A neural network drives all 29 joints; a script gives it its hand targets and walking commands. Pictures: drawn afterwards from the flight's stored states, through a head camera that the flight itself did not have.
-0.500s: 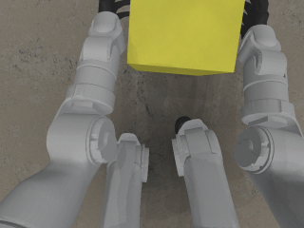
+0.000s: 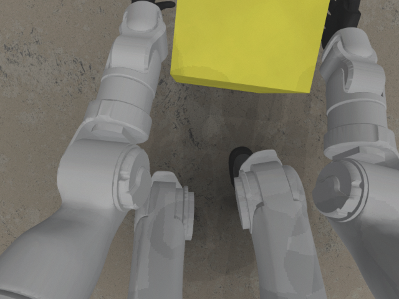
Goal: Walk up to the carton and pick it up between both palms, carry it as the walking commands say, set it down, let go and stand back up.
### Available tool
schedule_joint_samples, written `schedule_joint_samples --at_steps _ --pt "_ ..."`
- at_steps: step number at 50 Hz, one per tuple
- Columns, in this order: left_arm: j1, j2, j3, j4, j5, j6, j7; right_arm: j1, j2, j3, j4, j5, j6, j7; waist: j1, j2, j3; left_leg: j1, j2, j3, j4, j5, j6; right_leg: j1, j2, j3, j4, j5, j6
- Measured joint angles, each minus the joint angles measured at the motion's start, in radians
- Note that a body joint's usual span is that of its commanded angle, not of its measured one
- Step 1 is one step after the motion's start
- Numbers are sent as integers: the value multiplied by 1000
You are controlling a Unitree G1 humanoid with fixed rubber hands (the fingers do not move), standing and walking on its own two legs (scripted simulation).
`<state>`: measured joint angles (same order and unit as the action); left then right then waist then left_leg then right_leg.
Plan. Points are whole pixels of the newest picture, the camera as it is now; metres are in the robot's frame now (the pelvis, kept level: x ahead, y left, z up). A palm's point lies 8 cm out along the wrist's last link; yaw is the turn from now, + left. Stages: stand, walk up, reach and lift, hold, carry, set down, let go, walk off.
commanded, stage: set down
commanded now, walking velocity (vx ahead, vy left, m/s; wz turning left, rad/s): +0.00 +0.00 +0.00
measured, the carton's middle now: (235, 26) +0.53 -0.13 -0.23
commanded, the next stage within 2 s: none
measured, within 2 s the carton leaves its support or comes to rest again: rests again in 1.02 s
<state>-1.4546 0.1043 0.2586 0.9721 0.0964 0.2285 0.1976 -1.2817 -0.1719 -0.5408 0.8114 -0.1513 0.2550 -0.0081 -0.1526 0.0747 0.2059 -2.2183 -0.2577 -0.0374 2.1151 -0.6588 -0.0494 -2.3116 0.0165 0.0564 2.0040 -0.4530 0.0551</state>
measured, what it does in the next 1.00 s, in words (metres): stands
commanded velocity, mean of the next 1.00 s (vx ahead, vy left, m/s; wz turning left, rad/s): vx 0.00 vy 0.00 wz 0.00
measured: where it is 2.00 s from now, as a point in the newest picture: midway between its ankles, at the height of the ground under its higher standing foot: (207, 212)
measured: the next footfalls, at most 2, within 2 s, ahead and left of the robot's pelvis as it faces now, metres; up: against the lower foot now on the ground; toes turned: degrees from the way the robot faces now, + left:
none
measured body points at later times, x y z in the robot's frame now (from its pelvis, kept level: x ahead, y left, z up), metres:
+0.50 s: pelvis +0.00 -0.01 -0.01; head +0.36 -0.05 +0.25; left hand +0.57 +0.01 -0.18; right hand +0.49 -0.27 -0.19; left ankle +0.08 +0.10 -0.37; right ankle +0.13 -0.14 -0.37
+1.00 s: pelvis +0.00 +0.00 -0.02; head +0.37 -0.04 +0.23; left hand +0.57 +0.01 -0.20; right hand +0.49 -0.28 -0.20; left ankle +0.08 +0.10 -0.37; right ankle +0.13 -0.13 -0.37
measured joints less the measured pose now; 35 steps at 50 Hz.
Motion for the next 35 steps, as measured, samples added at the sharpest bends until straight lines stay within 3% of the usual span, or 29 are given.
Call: schedule_joint_samples --at_steps 35 --pt "-40 45 -28 76 -16 -31 -40 -47 -56 67 104 38 -16 14 -5 -3 89 9 36 12 55 -2 8 13 -29 -28 57 -8 -27"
